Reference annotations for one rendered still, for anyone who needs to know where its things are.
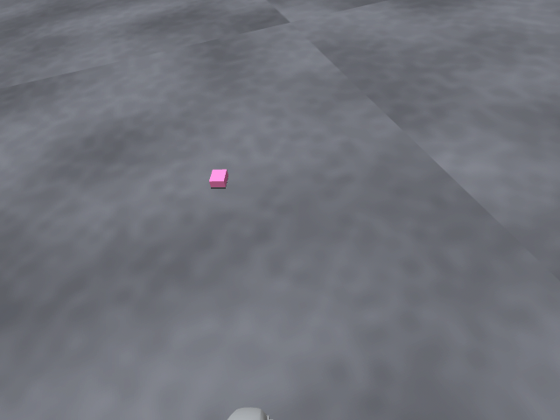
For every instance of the small box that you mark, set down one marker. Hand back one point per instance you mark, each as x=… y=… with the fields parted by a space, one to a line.
x=218 y=178

